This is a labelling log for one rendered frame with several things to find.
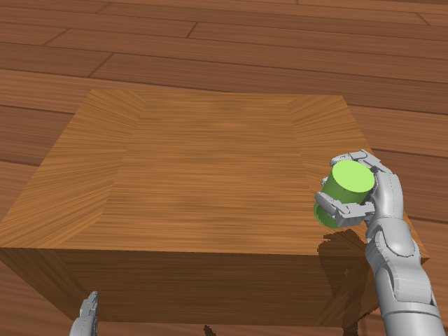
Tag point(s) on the can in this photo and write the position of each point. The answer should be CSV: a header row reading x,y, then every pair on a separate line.
x,y
348,182

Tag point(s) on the left robot hand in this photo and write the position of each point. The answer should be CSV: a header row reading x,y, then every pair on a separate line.
x,y
86,324

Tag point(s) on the right robot hand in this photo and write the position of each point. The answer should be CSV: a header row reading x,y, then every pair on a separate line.
x,y
385,199

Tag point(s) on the right robot arm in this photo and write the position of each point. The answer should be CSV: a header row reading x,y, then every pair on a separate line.
x,y
406,300

